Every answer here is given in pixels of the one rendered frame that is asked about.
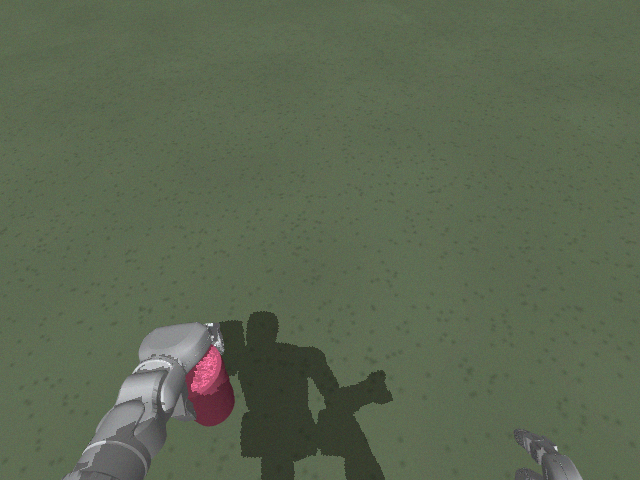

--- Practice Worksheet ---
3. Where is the cup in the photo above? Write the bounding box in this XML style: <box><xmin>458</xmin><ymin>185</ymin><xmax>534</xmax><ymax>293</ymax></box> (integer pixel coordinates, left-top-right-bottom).
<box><xmin>185</xmin><ymin>344</ymin><xmax>235</xmax><ymax>426</ymax></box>

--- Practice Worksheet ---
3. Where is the left robot hand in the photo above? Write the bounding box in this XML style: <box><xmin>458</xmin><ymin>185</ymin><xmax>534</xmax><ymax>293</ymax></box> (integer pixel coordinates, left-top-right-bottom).
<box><xmin>138</xmin><ymin>322</ymin><xmax>225</xmax><ymax>421</ymax></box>

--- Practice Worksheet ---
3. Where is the left robot arm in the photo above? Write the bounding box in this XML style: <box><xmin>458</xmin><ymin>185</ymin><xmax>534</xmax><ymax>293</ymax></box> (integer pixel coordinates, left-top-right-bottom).
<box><xmin>61</xmin><ymin>356</ymin><xmax>186</xmax><ymax>480</ymax></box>

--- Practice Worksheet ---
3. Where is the right robot hand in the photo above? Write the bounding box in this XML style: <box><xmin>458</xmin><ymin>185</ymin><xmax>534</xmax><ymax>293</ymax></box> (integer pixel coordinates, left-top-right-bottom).
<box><xmin>514</xmin><ymin>429</ymin><xmax>583</xmax><ymax>480</ymax></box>

